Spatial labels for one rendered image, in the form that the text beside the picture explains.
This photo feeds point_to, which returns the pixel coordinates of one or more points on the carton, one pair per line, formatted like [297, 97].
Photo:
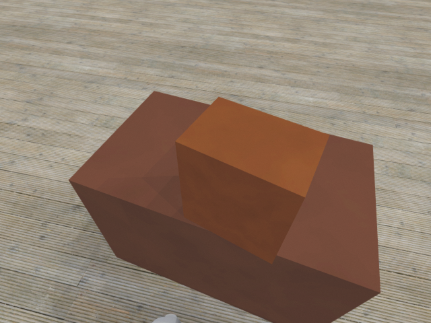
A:
[244, 174]

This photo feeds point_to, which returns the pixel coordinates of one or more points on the pedestal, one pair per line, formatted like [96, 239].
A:
[326, 266]

